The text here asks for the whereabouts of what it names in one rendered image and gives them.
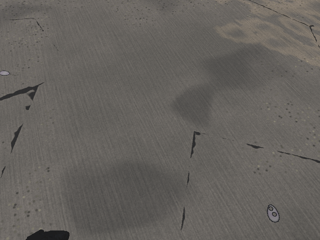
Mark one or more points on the left robot hand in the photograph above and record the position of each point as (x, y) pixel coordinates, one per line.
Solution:
(49, 235)

